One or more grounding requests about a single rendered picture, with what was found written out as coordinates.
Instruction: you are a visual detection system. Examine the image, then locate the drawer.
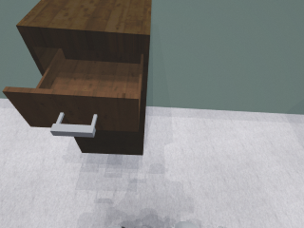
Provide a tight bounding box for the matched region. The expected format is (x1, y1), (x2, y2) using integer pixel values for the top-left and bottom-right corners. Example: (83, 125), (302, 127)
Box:
(2, 48), (143, 132)

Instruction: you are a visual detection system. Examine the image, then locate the handle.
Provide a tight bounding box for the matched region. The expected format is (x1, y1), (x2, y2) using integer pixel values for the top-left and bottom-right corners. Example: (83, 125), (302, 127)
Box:
(50, 112), (98, 138)

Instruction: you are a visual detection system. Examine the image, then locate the cabinet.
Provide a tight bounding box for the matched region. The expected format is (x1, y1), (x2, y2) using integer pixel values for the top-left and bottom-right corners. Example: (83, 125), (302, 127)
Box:
(16, 0), (152, 156)

